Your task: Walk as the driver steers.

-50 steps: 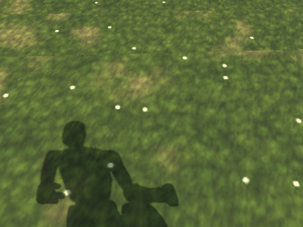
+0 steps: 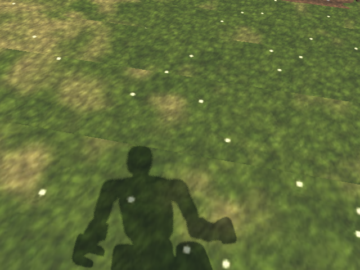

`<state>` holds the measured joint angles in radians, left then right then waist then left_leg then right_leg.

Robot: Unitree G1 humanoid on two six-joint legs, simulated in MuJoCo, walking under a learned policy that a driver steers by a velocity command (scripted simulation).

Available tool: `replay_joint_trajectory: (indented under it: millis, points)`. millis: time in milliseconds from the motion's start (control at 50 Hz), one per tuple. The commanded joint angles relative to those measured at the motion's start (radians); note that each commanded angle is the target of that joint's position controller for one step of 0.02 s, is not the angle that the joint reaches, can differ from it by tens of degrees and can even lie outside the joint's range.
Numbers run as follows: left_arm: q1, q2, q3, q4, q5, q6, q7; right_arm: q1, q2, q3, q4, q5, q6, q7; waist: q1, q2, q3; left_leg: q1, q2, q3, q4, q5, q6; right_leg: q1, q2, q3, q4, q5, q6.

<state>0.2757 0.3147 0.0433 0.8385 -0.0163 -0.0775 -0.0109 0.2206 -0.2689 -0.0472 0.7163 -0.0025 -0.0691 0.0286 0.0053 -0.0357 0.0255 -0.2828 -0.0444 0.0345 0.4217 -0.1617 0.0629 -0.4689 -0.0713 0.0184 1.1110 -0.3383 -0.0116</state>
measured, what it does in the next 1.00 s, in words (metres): walks ahead: right foot, then left foot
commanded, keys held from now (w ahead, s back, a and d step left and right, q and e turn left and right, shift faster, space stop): w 0.84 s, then w+e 0.16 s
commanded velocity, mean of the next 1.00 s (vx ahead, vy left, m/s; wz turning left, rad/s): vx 0.50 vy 0.00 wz -0.02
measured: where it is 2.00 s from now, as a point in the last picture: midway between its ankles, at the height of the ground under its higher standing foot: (189, 181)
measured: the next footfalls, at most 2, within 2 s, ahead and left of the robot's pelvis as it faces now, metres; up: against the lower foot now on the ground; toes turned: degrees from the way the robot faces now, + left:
right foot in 0.36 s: +0.38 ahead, -0.15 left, +0.00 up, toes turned -2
left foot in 0.90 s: +0.66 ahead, +0.09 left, +0.00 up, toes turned +1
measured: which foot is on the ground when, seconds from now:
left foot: down 0.00-0.36, up 0.38-0.88, down 0.90-1.00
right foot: up 0.00-0.34, down 0.36-0.90, up 0.92-1.00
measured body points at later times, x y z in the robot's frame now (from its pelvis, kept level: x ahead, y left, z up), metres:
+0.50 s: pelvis +0.28 -0.06 +0.00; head +0.31 -0.07 +0.44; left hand +0.42 +0.20 -0.11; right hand +0.33 -0.34 -0.14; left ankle +0.19 +0.09 -0.65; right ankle +0.33 -0.15 -0.74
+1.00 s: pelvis +0.55 +0.00 -0.01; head +0.58 +0.01 +0.44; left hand +0.58 +0.27 -0.15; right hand +0.69 -0.27 -0.11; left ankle +0.62 +0.09 -0.74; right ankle +0.42 -0.14 -0.65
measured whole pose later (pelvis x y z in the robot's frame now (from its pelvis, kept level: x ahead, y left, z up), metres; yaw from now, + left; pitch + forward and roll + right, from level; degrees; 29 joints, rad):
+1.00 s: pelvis +0.55 +0.00 -0.01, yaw -2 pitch +1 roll +0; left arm 0.35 0.29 0.05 0.91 -0.04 -0.05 0.00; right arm 0.15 -0.25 -0.05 0.79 0.00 -0.08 0.03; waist 0.02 -0.03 0.03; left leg -0.39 0.00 0.07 0.53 -0.17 0.05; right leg -0.33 0.00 0.06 1.13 -0.44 -0.04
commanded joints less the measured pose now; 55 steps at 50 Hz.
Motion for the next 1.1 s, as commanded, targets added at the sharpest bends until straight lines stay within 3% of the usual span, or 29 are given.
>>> replay_joint_trajectory:
  millis: [20,80,160,260,320,340,360,380,400,420,440,460,480,520,560,620,680,780,840,860,880,900,920,940,960,980,1000,1040,1100]
  points:
    - [0.03,0.057,0.017,-0.054,0.009,0.006,0.004,-0.003,-0.117,-0.031,-0.038,0.001,-0.029,0.0,0.018,0.126,-0.039,0.114,0.261,-0.274,-0.269,0.129,0.189,-0.149,-0.071,0.04,-0.037,0.092,0.021]
    - [-0.07,0.045,0.013,-0.086,0.018,0.01,0.007,0.031,-0.144,-0.039,-0.004,0.002,-0.035,-0.01,0.001,0.091,-0.003,0.112,0.248,-0.202,-0.297,0.193,0.187,-0.202,-0.074,0.039,-0.199,0.243,0.041]
    - [-0.216,0.019,-0.001,-0.12,0.012,-0.005,-0.01,0.096,-0.171,-0.043,0.037,0.011,-0.026,-0.023,-0.052,0.082,0.026,0.12,0.215,-0.12,-0.305,0.182,0.147,-0.143,-0.033,0.004,-0.453,0.446,0.034]
    - [-0.336,0.035,-0.002,-0.171,0.003,-0.015,-0.035,0.182,-0.188,-0.048,0.1,0.021,-0.003,-0.029,-0.081,0.084,0.05,0.287,0.283,-0.138,-0.241,0.21,0.132,-0.173,-0.006,0.011,-0.58,0.397,-0.004]
    - [-0.28,0.067,0.01,-0.164,0.005,-0.019,-0.042,0.178,-0.203,-0.054,0.117,0.023,0.015,-0.036,-0.035,0.113,0.005,0.364,0.297,-0.137,-0.134,0.429,0.101,-0.065,0.034,-0.022,-0.617,0.276,-0.045]
    - [-0.18,0.093,0.027,-0.136,0.009,-0.02,-0.038,0.161,-0.207,-0.053,0.118,0.023,0.022,-0.038,0.024,0.114,-0.057,0.351,0.265,-0.106,-0.014,0.591,0.082,0.084,0.067,-0.056,-0.642,0.279,-0.07]
    - [-0.023,0.144,0.051,-0.092,0.013,-0.02,-0.029,0.165,-0.18,-0.041,0.111,0.015,0.026,-0.042,0.091,0.096,-0.172,0.256,0.213,-0.065,0.186,0.583,0.05,0.335,0.04,-0.034,-0.618,0.319,-0.107]
    - [0.115,0.242,0.074,-0.074,0.03,-0.017,-0.02,0.245,-0.094,-0.01,0.077,0.002,0.014,-0.039,0.094,-0.072,-0.344,-0.093,0.103,-0.013,0.563,0.245,-0.014,0.74,-0.212,0.319,-0.59,0.304,-0.236]
    - [0.16,0.222,0.069,-0.053,0.01,-0.009,-0.025,0.295,-0.046,0.007,0.093,0.004,-0.008,-0.033,0.087,-0.228,-0.44,-0.337,-0.021,-0.103,0.779,-0.423,-0.045,0.89,-0.322,0.671,-0.733,0.124,-0.328]
    - [0.124,0.149,0.046,-0.058,-0.004,-0.008,-0.023,0.199,-0.152,-0.021,0.079,0.029,-0.022,-0.026,0.108,-0.141,-0.315,-0.452,0.039,-0.163,0.867,-0.414,-0.033,0.808,-0.29,0.613,-0.779,0.003,-0.281]
    - [0.051,0.125,0.039,-0.069,-0.001,-0.007,-0.02,0.118,-0.17,-0.027,0.054,0.043,-0.031,-0.025,0.089,-0.09,-0.184,-0.485,0.09,-0.128,0.85,-0.321,-0.023,0.663,-0.26,0.482,-0.806,0.028,-0.245]
    - [-0.011,0.102,0.032,-0.078,0.008,-0.007,-0.019,0.073,-0.161,-0.027,0.046,0.033,-0.032,-0.031,0.063,-0.032,-0.107,-0.458,0.129,-0.104,0.796,-0.237,-0.026,0.525,-0.22,0.39,-0.838,0.099,-0.228]
    - [-0.052,0.072,0.023,-0.084,0.02,-0.01,-0.023,0.07,-0.15,-0.031,0.048,0.022,-0.024,-0.034,0.031,-0.036,-0.059,-0.408,0.159,-0.106,0.742,-0.179,-0.03,0.42,-0.183,0.318,-0.872,0.18,-0.216]
    - [-0.074,0.058,0.022,-0.081,0.026,-0.019,-0.026,0.118,-0.106,-0.027,0.066,0.019,-0.003,-0.036,-0.012,-0.061,-0.059,-0.316,0.178,-0.106,0.697,-0.129,-0.045,0.321,-0.156,0.25,-0.926,0.252,-0.225]
    - [-0.064,0.078,0.029,-0.065,0.023,-0.026,-0.021,0.093,-0.089,-0.025,0.057,0.012,0.011,-0.04,-0.021,-0.044,-0.034,-0.333,0.186,-0.098,0.636,-0.077,-0.064,0.283,-0.15,0.192,-0.964,0.313,-0.243]
    - [-0.023,0.099,0.036,-0.039,0.021,-0.021,-0.004,-0.007,-0.075,-0.019,0.03,0.003,0.01,-0.039,0.0,-0.023,-0.002,-0.388,0.19,-0.092,0.457,0.088,-0.082,0.307,-0.133,0.122,-0.981,0.391,-0.228]
    - [0.018,0.115,0.039,-0.018,0.014,-0.013,0.004,-0.104,-0.049,-0.008,0.014,0.004,-0.003,-0.027,0.035,-0.018,0.015,-0.334,0.159,-0.061,0.27,0.234,-0.077,0.311,-0.101,0.049,-0.977,0.413,-0.196]
    - [0.107,0.131,0.046,0.033,-0.004,0.014,0.01,-0.228,-0.06,-0.004,-0.032,0.019,-0.012,0.0,0.071,-0.016,0.053,-0.351,0.126,-0.056,0.137,0.21,-0.047,0.444,-0.165,0.069,-0.924,0.401,-0.191]
    - [0.099,0.146,0.053,0.042,-0.008,0.036,0.019,-0.191,-0.089,-0.014,-0.031,0.017,-0.015,0.013,0.032,-0.037,0.024,-0.272,0.1,-0.04,0.096,0.102,-0.011,0.518,-0.192,0.08,-0.842,0.522,-0.167]
    - [0.088,0.147,0.053,0.041,-0.012,0.042,0.02,-0.114,-0.11,-0.027,-0.009,0.014,-0.018,0.012,-0.015,-0.039,-0.015,-0.144,0.07,-0.017,0.067,0.09,0.007,0.504,-0.171,0.071,-0.75,0.657,-0.151]
    - [0.085,0.123,0.043,0.039,-0.011,0.046,0.022,0.035,-0.153,-0.052,0.036,0.011,-0.02,0.005,-0.087,-0.017,-0.111,0.075,0.059,-0.007,0.056,0.109,0.033,0.445,-0.113,0.038,-0.573,0.706,-0.122]
    - [0.096,0.068,0.021,0.013,0.011,0.044,0.023,0.215,-0.232,-0.075,0.066,-0.005,-0.019,-0.007,-0.146,0.096,-0.269,0.381,0.254,-0.221,0.083,0.118,0.098,0.243,-0.039,-0.006,-0.249,0.426,-0.08]
    - [0.23,-0.051,-0.01,0.004,0.004,0.021,0.015,0.244,-0.29,-0.084,0.084,-0.001,-0.012,-0.005,-0.078,0.339,-0.378,0.659,0.461,-0.669,-0.032,-0.09,0.249,-0.133,0.137,0.012,0.071,-0.223,-0.023]
    - [0.171,0.069,0.019,0.017,-0.02,0.005,0.012,0.238,-0.189,-0.061,0.078,0.014,-0.009,-0.005,-0.125,0.231,-0.328,0.606,0.445,-0.71,-0.108,-0.282,0.225,-0.241,0.088,0.129,0.176,-0.251,-0.028]
    - [0.083,0.116,0.037,-0.015,-0.04,-0.001,0.011,0.172,-0.145,-0.047,0.074,0.011,-0.01,-0.009,-0.117,0.198,-0.181,0.485,0.415,-0.563,-0.133,-0.296,0.179,-0.3,0.045,0.112,0.192,-0.169,-0.036]
    - [0.039,0.108,0.039,-0.023,-0.037,0.0,0.018,0.101,-0.115,-0.038,0.067,0.003,-0.013,-0.01,-0.088,0.139,-0.11,0.36,0.376,-0.456,-0.162,-0.225,0.149,-0.272,0.002,0.095,0.155,-0.074,-0.033]
    - [0.03,0.099,0.046,-0.023,-0.025,0.005,0.022,0.049,-0.083,-0.03,0.066,-0.003,-0.02,-0.011,-0.062,0.137,-0.057,0.262,0.339,-0.364,-0.194,-0.146,0.13,-0.238,-0.024,0.102,0.098,-0.004,-0.025]
    - [0.082,0.054,0.048,-0.006,-0.024,0.032,0.022,0.01,-0.053,-0.026,0.077,-0.016,-0.034,-0.012,-0.016,0.156,-0.04,0.162,0.303,-0.238,-0.244,-0.033,0.11,-0.135,-0.052,0.108,0.044,0.064,-0.016]
    - [0.045,0.024,0.049,-0.029,-0.02,0.063,0.026,0.013,-0.084,-0.039,0.107,-0.019,-0.048,-0.017,-0.002,0.113,0.008,0.118,0.305,-0.122,-0.28,0.108,0.118,-0.17,-0.057,0.12,-0.035,0.145,-0.01]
